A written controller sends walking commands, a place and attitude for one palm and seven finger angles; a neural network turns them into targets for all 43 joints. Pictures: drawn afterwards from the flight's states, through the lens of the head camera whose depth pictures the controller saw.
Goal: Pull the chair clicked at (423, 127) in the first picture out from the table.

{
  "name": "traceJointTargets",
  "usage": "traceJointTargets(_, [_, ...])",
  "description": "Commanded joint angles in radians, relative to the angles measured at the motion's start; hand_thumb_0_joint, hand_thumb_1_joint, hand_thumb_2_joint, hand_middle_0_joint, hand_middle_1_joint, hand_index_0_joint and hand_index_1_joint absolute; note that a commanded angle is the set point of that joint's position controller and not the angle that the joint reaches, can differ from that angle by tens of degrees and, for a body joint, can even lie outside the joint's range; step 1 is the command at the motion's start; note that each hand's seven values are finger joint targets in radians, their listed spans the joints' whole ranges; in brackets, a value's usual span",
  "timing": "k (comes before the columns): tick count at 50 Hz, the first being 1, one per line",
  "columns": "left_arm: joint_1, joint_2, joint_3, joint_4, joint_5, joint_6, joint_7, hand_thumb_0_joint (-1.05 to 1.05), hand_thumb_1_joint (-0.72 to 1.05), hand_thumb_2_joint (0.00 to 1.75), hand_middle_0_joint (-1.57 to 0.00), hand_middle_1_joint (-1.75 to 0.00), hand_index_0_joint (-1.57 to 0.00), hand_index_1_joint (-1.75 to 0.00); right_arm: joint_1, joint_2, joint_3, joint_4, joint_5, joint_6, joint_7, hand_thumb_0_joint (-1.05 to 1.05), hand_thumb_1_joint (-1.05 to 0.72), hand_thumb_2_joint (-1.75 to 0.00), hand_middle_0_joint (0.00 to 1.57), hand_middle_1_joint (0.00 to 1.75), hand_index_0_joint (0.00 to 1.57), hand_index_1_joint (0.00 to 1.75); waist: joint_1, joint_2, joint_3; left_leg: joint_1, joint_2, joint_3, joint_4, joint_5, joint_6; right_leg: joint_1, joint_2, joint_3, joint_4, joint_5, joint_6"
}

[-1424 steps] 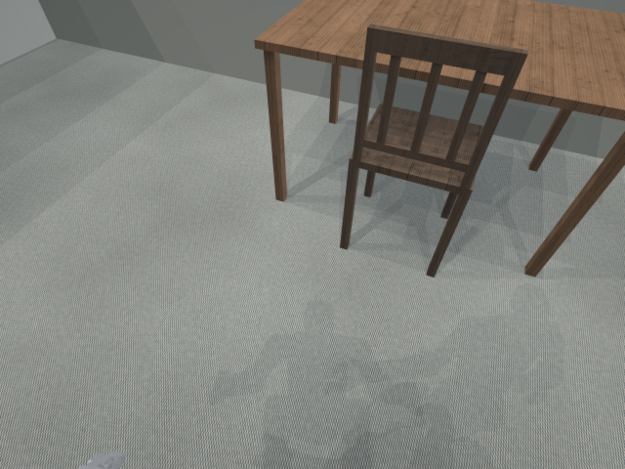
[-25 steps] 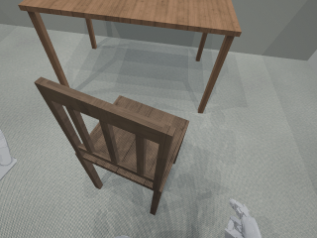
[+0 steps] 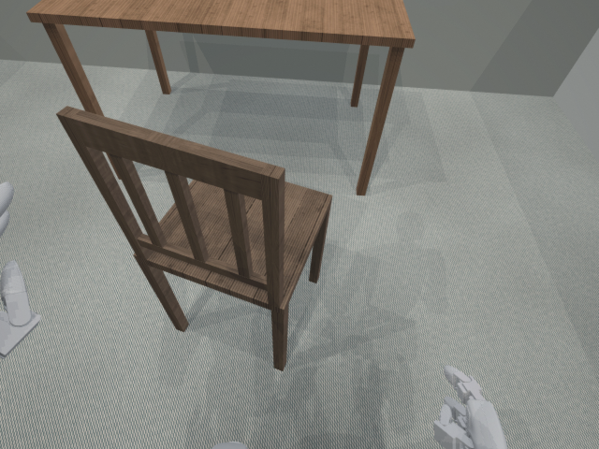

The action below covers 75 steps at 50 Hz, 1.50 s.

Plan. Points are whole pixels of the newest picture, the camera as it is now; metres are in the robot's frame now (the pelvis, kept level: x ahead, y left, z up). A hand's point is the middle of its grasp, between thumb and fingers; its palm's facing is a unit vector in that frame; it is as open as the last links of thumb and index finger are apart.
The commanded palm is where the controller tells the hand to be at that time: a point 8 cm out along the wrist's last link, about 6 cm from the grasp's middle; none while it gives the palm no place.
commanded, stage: stop stepping back and stand still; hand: left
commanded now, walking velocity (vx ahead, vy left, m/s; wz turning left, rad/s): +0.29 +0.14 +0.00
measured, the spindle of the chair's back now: (189, 219) +0.50 +0.24 -0.08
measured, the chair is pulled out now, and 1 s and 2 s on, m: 0.61 0.61 0.61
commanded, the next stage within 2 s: let the arm hang, fingers relaxed in 0.54 s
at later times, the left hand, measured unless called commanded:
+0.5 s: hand out of the picture +0.13 +0.27 +0.18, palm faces +0.49 -0.73 -0.47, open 7.4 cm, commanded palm +0.08 +0.30 +0.19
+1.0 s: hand out of the picture +0.03 +0.17 -0.16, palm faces +0.10 -0.99 -0.13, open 6.8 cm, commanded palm none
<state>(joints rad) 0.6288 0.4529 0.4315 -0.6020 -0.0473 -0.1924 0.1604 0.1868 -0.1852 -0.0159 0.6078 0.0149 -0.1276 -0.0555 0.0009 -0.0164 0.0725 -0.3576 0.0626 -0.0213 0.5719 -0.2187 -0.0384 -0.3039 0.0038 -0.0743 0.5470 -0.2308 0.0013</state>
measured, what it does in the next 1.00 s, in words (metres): steps on the spot: left foot, then right foot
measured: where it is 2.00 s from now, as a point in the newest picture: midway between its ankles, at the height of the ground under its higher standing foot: outside the picture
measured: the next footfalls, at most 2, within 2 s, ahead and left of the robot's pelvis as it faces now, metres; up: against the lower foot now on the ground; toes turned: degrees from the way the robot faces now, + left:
left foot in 0.22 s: -0.01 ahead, +0.11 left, +0.00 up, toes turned +2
right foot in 0.42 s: +0.00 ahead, -0.11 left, +0.00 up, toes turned -2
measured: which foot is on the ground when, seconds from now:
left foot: down 0.00-0.02, up 0.04-0.20, down 0.22-1.00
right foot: down 0.00-0.26, up 0.28-0.40, down 0.42-1.00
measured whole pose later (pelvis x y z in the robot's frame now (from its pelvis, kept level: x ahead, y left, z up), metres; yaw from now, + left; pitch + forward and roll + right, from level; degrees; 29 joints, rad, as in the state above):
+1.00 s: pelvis -0.04 +0.00 +0.01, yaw +3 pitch +0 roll -1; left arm 0.23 0.16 0.02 0.84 0.00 0.02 0.03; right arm 0.27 -0.15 0.01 0.94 -0.02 0.01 -0.02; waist 0.00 -0.05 0.08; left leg -0.21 -0.02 -0.01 0.48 -0.26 0.02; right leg -0.20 -0.01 -0.08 0.46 -0.25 -0.01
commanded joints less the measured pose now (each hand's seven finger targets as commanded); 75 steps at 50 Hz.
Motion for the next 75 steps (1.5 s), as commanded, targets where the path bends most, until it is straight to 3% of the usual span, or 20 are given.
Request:
traceJointTargets(1, [-0.086,0.19,0.143,-0.103,0.002,-0.036,0.042,0.0,0.9,0.9,-0.2,-0.3,-0.2,-0.3,-0.014,-0.16,-0.062,-0.126,0.011,-0.037,-0.023,0.0,-0.9,-0.9,0.2,0.3,0.2,0.3,-0.011,-0.127,-0.099,0.055,-0.071,0.038,0.267,-0.303,0.02,-0.164,-0.277,0.428,-0.419,-0.561,-0.099])
traceJointTargets(3, [-0.156,0.158,0.098,-0.027,0.006,-0.017,0.042,0.0,0.9,0.9,-0.2,-0.3,-0.2,-0.3,-0.013,-0.144,-0.039,-0.089,-0.007,-0.023,-0.016,0.0,-0.9,-0.9,0.2,0.3,0.2,0.3,-0.039,-0.138,-0.085,0.089,-0.071,0.018,0.426,-0.192,0.037,-0.242,-0.336,0.395,-0.429,-0.524,-0.131])
traceJointTargets(5, [-0.185,0.149,0.087,0.03,0.011,-0.023,0.034,0.0,0.9,0.9,-0.2,-0.3,-0.2,-0.3,-0.049,-0.131,-0.021,-0.1,-0.01,-0.019,-0.023,0.0,-0.9,-0.9,0.2,0.3,0.2,0.3,-0.029,-0.135,-0.073,0.122,-0.063,0.045,0.282,-0.208,0.053,-0.228,-0.281,0.256,-0.404,-0.473,-0.095])
traceJointTargets(9, [-0.173,0.122,0.057,-0.001,0.029,-0.046,0.029,0.0,0.9,0.9,-0.2,-0.3,-0.2,-0.3,-0.038,-0.141,-0.024,-0.119,-0.014,-0.038,-0.027,0.0,-0.9,-0.9,0.2,0.3,0.2,0.3,-0.014,-0.085,-0.047,0.139,-0.062,0.061,-0.155,-0.24,0.088,-0.072,-0.214,0.22,-0.348,-0.42,-0.059])
traceJointTargets(12, [-0.13,0.145,0.071,-0.133,0.039,-0.065,0.025,0.0,0.9,0.9,-0.2,-0.3,-0.2,-0.3,-0.015,-0.17,-0.046,-0.14,-0.005,-0.057,-0.008,0.0,-0.9,-0.9,0.2,0.3,0.2,0.3,0.008,0.204,-0.146,0.137,0.085,-0.086,-0.355,-0.134,0.138,0.086,-0.048,0.073,0.031,-0.16,-0.003])
traceJointTargets(14, [-0.132,0.155,0.1,-0.102,0.047,-0.06,0.018,0.0,0.9,0.9,-0.2,-0.3,-0.2,-0.3,-0.053,-0.135,-0.035,-0.143,-0.002,-0.058,-0.004,0.0,-0.9,-0.9,0.2,0.3,0.2,0.3,-0.007,0.372,-0.05,-0.138,0.191,-0.254,-0.488,-0.557,0.19,0.079,-0.018,0.031,0.303,-0.2,0.016])
traceJointTargets(17, [-0.15,0.156,0.104,-0.073,0.038,-0.068,0.015,0.0,0.9,0.9,-0.2,-0.3,-0.2,-0.3,-0.039,-0.134,-0.037,-0.127,0.009,-0.067,-0.006,0.0,-0.9,-0.9,0.2,0.3,0.2,0.3,0.008,0.153,0.0,-0.141,0.153,-0.169,-0.351,-0.367,0.177,0.103,-0.031,0.022,0.108,-0.185,0.013])
traceJointTargets(19, [-0.125,0.15,0.112,-0.023,0.029,-0.071,0.011,0.0,0.9,0.9,-0.2,-0.3,-0.2,-0.3,-0.031,-0.148,-0.036,-0.109,0.006,-0.065,-0.01,0.0,-0.9,-0.9,0.2,0.3,0.2,0.3,0.004,0.122,-0.038,-0.077,0.114,-0.119,-0.235,-0.267,0.145,0.177,-0.031,0.01,-0.133,-0.085,0.002])
traceJointTargets(21, [-0.161,0.14,0.106,0.009,0.028,-0.077,0.009,0.0,0.9,0.9,-0.2,-0.3,-0.2,-0.3,-0.028,-0.144,-0.035,-0.094,-0.001,-0.061,-0.012,0.0,-0.9,-0.9,0.2,0.3,0.2,0.3,-0.017,0.095,-0.037,-0.1,0.048,-0.072,-0.146,-0.28,0.114,0.195,-0.085,0.124,-0.221,-0.08,-0.041])
traceJointTargets(24, [-0.195,0.115,0.064,-0.007,0.017,-0.06,0.012,0.0,0.9,0.9,-0.2,-0.3,-0.2,-0.3,-0.005,-0.148,-0.052,-0.099,0.005,-0.055,-0.006,0.0,-0.9,-0.9,0.2,0.3,0.2,0.3,-0.025,-0.131,-0.071,0.017,-0.052,0.025,0.034,-0.231,0.08,0.044,-0.227,0.391,-0.354,-0.363,-0.12])
traceJointTargets(26, [-0.207,0.122,0.063,-0.013,0.011,-0.056,0.019,0.0,0.9,0.9,-0.2,-0.3,-0.2,-0.3,-0.023,-0.141,-0.038,-0.093,0.0,-0.055,-0.005,0.0,-0.9,-0.9,0.2,0.3,0.2,0.3,-0.03,-0.092,-0.065,0.085,-0.044,0.01,-0.035,-0.14,0.082,0.038,-0.222,0.326,-0.308,-0.202,-0.123])
traceJointTargets(31, [-0.153,0.144,0.095,-0.056,0.016,-0.06,0.019,0.0,0.9,0.9,-0.2,-0.3,-0.2,-0.3,-0.072,-0.136,-0.027,-0.115,0.002,-0.051,-0.014,0.0,-0.9,-0.9,0.2,0.3,0.2,0.3,-0.002,0.13,-0.084,0.104,0.067,-0.113,-0.248,-0.004,0.11,0.129,-0.079,0.149,-0.162,0.017,-0.022])
traceJointTargets(32, [-0.176,-0.147,-0.319,0.702,0.116,0.124,-0.121,0.0,0.9,0.9,-0.2,-0.3,-0.2,-0.3,-0.014,-0.204,-0.061,0.114,-0.027,-0.034,0.074,0.0,-0.9,-0.9,0.2,0.3,0.2,0.3,-0.053,0.08,-0.023,0.026,0.042,-0.095,-0.069,0.25,0.098,-0.001,-0.099,0.059,0.057,0.268,-0.018])
traceJointTargets(34, [-0.167,-0.208,-0.334,0.77,0.083,0.2,-0.146,0.0,0.9,0.9,-0.2,-0.3,-0.2,-0.3,0.033,-0.114,-0.033,0.087,-0.03,0.044,0.062,0.0,-0.9,-0.9,0.2,0.3,0.2,0.3,-0.002,0.014,-0.125,0.012,0.039,-0.085,-0.079,0.214,0.092,0.065,-0.099,0.082,0.003,0.185,-0.022])
traceJointTargets(37, [-0.279,-0.149,-0.349,0.92,0.085,0.187,-0.146,0.0,0.9,0.9,-0.2,-0.3,-0.2,-0.3,0.066,-0.113,-0.03,0.075,-0.039,0.076,0.058,0.0,-0.9,-0.9,0.2,0.3,0.2,0.3,-0.016,-0.244,-0.173,0.055,-0.03,-0.051,-0.001,0.233,0.074,0.15,-0.178,0.147,-0.039,0.435,-0.082])
traceJointTargets(38, [-0.307,-0.135,-0.353,0.975,0.082,0.188,-0.143,0.0,0.9,0.9,-0.2,-0.3,-0.2,-0.3,0.073,-0.123,-0.033,0.088,-0.038,0.088,0.056,0.0,-0.9,-0.9,0.2,0.3,0.2,0.3,-0.021,-0.255,-0.188,0.093,-0.04,-0.046,-0.004,0.247,0.068,0.161,-0.194,0.145,-0.035,0.481,-0.099])
traceJointTargets(42, [-0.355,-0.126,-0.386,1.207,0.068,0.204,-0.134,0.0,0.9,0.9,-0.2,-0.3,-0.2,-0.3,0.041,-0.133,-0.008,0.174,-0.042,0.101,0.044,0.0,-0.9,-0.9,0.2,0.3,0.2,0.3,0.004,0.089,-0.119,0.145,0.027,-0.116,-0.137,0.423,0.087,0.15,-0.103,0.105,-0.047,0.249,-0.044])
traceJointTargets(48, [-0.314,-0.172,-0.388,1.425,0.064,0.201,-0.128,0.0,0.9,0.9,-0.2,-0.3,-0.2,-0.3,0.099,-0.09,-0.001,0.281,-0.038,0.108,0.026,0.0,-0.9,-0.9,0.2,0.3,0.2,0.3,0.006,0.197,-0.12,0.174,0.025,-0.09,-0.184,0.239,0.092,0.201,-0.095,0.093,-0.145,0.138,-0.049])
traceJointTargets(53, [-0.325,-0.182,-0.405,1.509,0.057,0.198,-0.133,0.0,0.9,0.9,-0.2,-0.3,-0.2,-0.3,0.153,-0.084,-0.005,0.332,-0.033,0.113,0.024,0.0,-0.9,-0.9,0.2,0.3,0.2,0.3,0.003,0.06,-0.063,0.147,0.03,-0.099,-0.217,0.139,0.101,0.187,-0.099,0.09,-0.179,0.107,-0.051])
traceJointTargets(75, [-0.227,-0.228,-0.425,1.652,0.054,0.188,-0.118,0.0,0.9,0.9,-0.2,-0.3,-0.2,-0.3,0.24,-0.02,0.012,0.464,-0.026,0.108,0.018,0.0,-0.9,-0.9,0.2,0.3,0.2,0.3,-0.002,0.019,0.027,0.155,0.022,-0.06,-0.232,0.092,0.102,0.108,-0.108,0.124,-0.191,0.076,-0.056])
